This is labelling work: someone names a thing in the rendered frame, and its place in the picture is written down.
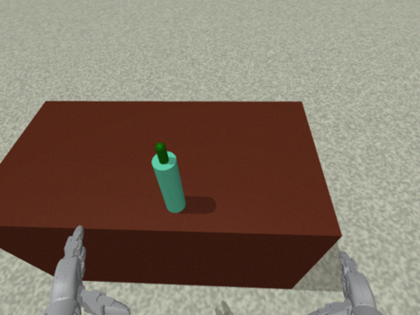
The left robot arm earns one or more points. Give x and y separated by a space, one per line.
63 307

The bottle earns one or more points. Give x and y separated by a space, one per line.
168 177

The right robot hand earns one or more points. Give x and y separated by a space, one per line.
355 289

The left robot hand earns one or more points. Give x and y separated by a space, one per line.
67 282

